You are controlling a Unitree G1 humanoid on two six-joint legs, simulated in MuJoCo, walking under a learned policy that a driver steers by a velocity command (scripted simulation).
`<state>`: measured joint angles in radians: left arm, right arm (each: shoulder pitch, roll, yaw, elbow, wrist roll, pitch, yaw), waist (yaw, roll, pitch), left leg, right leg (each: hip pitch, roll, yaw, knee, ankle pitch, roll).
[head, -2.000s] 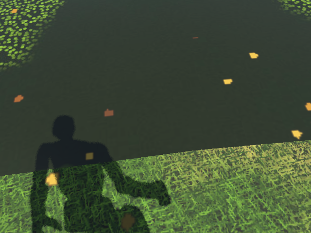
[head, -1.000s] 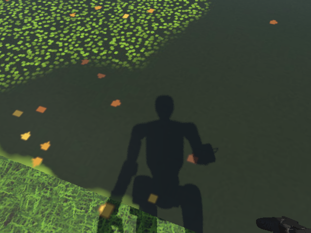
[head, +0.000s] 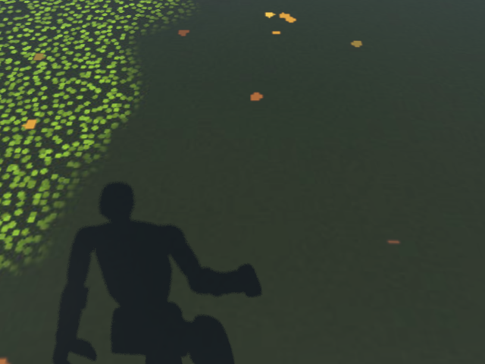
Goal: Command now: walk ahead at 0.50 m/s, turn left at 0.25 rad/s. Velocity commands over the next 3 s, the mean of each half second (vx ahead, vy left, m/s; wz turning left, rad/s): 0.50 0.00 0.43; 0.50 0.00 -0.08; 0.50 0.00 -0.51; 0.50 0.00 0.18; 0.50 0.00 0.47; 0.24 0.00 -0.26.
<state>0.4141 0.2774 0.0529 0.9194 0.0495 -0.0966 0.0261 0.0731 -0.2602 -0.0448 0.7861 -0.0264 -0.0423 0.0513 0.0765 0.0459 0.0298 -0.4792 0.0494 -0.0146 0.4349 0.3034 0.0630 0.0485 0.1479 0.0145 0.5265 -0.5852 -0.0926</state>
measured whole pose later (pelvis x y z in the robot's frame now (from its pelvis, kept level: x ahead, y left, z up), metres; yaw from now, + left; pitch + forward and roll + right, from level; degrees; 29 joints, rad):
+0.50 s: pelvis +0.32 +0.03 -0.07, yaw +16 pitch +1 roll +2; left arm -0.03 0.24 -0.01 0.75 0.04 -0.08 -0.01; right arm 0.44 -0.26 -0.07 0.94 -0.01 -0.04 0.00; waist -0.10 -0.01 0.04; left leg -0.03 -0.15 -0.20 0.48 -0.43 0.09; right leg -0.45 0.01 0.03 0.51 -0.09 -0.02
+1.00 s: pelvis +0.54 +0.12 -0.07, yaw +11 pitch +1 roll -1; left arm 0.45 0.25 0.06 0.97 0.00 -0.05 -0.01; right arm 0.04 -0.22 -0.01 0.77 -0.04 -0.08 0.00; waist 0.08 -0.01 0.02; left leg -0.37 0.00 0.03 0.51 -0.15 0.03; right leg -0.18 0.06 0.10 0.69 -0.43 -0.05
